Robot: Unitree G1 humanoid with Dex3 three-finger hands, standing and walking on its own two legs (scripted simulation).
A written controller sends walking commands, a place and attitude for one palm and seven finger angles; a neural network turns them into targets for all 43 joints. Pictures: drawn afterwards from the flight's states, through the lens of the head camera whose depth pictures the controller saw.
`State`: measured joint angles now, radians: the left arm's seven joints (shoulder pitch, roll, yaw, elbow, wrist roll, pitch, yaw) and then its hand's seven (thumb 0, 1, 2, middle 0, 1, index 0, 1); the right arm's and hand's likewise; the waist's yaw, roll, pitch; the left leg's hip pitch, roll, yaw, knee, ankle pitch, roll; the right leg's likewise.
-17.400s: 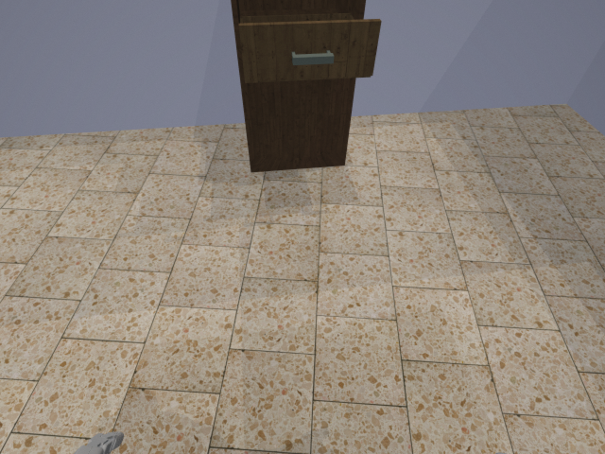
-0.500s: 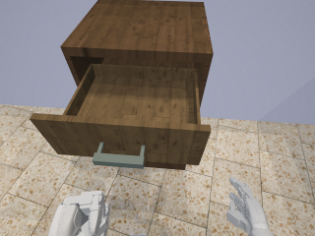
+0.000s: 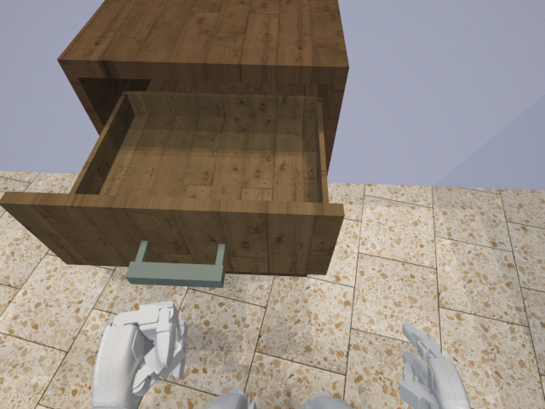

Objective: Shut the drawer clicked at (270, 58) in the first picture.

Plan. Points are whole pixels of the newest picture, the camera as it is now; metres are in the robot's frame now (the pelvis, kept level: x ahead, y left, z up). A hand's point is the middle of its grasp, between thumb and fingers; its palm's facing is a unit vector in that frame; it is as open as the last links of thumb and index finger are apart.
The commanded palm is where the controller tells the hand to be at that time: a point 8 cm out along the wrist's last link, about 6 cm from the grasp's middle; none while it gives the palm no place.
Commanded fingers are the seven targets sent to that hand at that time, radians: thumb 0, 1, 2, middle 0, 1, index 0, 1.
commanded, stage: bring the fist close to the handle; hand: left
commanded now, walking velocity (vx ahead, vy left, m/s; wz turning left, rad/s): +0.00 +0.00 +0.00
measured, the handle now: (179, 261) +0.32 +0.15 +0.03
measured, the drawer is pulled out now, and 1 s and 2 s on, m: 0.28 0.28 0.18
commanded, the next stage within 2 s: push the drawer shut in 0.74 s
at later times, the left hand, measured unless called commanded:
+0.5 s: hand (197, 336) +0.22 +0.11 +0.03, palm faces -0.02 -1.00 +0.00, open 3.3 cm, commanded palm +0.19 +0.17 +0.04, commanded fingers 0.00 0.90 0.90 -1.40 -1.60 -1.40 -1.60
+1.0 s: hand (195, 336) +0.22 +0.11 +0.03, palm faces -0.01 -1.00 +0.01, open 3.3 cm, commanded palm +0.21 +0.16 +0.04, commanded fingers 0.00 0.90 0.90 -1.40 -1.60 -1.40 -1.60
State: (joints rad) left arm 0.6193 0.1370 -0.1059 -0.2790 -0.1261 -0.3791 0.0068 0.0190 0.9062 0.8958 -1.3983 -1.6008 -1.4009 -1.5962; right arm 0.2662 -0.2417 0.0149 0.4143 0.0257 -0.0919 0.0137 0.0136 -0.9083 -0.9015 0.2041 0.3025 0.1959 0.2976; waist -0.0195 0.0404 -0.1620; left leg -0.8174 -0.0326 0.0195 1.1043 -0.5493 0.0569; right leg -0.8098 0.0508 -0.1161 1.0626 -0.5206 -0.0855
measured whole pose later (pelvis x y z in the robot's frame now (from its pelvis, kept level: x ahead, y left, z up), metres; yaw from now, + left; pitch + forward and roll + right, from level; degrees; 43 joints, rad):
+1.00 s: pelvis -0.01 +0.02 -0.02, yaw +0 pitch +18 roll -2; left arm 0.44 0.11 -0.17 -0.13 -0.06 -0.41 0.07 0.02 0.91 0.90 -1.40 -1.60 -1.40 -1.60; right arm 0.22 -0.24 0.03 0.41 0.01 -0.03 0.03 0.01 -0.91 -0.90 0.20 0.30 0.20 0.30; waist -0.02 0.05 -0.18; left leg -0.95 -0.05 0.03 1.20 -0.57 0.08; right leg -0.94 0.03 -0.12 1.16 -0.54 -0.07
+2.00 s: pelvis -0.02 +0.02 -0.01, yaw +0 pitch +18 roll -2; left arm -0.19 0.14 -0.06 0.39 -0.09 -0.39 0.11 0.02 0.86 0.92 -1.40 -1.60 -1.40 -1.60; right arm 0.22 -0.25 0.03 0.55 0.01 0.02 0.03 0.01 -0.91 -0.90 0.20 0.30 0.20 0.30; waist -0.06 0.03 -0.14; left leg -0.94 -0.05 0.04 1.14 -0.52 0.08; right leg -0.93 0.03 -0.10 1.10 -0.49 -0.06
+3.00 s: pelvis -0.02 +0.02 -0.01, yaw -3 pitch +23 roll -2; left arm -0.78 0.27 0.25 1.08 -0.05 -0.52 0.06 0.05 0.80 0.87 -1.40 -1.60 -1.40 -1.60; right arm 0.36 -0.26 0.02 0.64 -0.03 0.02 0.05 0.01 -0.91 -0.90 0.20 0.30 0.20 0.30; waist -0.17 0.03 -0.15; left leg -1.04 -0.02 0.06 1.14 -0.51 0.09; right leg -1.04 0.06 -0.08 1.09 -0.46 -0.06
